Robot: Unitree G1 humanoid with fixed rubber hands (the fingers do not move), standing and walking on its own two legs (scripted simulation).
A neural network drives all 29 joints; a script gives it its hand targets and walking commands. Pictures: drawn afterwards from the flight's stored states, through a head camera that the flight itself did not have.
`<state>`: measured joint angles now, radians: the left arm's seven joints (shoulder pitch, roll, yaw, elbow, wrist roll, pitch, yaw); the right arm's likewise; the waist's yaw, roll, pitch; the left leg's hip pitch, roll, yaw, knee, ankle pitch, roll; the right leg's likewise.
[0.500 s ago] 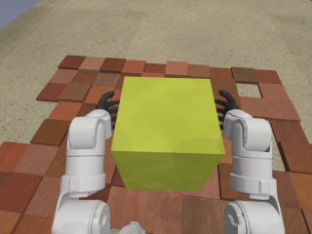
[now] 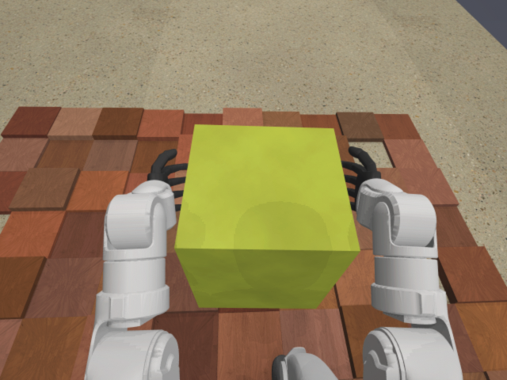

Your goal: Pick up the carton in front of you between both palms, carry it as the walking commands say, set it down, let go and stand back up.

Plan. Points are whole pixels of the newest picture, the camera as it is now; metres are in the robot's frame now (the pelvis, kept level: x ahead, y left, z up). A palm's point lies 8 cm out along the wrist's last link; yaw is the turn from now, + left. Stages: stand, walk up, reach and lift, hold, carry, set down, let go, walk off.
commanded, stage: carry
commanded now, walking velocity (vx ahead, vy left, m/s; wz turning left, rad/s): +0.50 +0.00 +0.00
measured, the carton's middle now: (261, 225) +0.36 -0.02 +0.03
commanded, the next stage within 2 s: none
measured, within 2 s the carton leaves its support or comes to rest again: neither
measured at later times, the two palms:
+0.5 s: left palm (154, 42) +0.70 +0.16 +0.15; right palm (303, 35) +0.73 -0.14 +0.16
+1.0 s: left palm out of the picture +1.02 +0.10 +0.17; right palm out of the picture +1.03 -0.20 +0.17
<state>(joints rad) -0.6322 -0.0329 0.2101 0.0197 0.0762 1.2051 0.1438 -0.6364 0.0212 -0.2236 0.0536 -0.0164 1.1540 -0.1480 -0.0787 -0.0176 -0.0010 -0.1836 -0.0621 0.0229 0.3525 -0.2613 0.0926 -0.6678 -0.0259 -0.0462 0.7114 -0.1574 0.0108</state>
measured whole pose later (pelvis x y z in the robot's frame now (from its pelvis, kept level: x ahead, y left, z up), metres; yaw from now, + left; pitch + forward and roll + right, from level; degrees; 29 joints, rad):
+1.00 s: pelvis +0.64 -0.04 +0.02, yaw +0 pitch +5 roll +1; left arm -0.82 -0.02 0.27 0.08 0.11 1.33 0.12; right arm -0.88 -0.05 -0.26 0.15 -0.02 1.31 -0.14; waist 0.00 0.03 0.00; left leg -0.47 -0.02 -0.01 1.16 -0.45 0.01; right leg -0.48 0.01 -0.06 0.59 -0.18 -0.05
